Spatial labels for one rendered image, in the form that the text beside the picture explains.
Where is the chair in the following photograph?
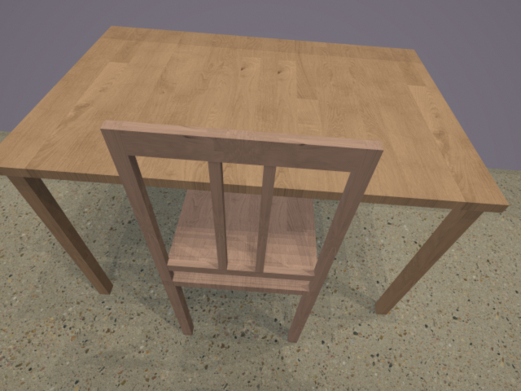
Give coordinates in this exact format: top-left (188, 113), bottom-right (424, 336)
top-left (100, 120), bottom-right (383, 343)

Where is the table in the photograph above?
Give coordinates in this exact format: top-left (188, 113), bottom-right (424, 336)
top-left (0, 26), bottom-right (510, 314)

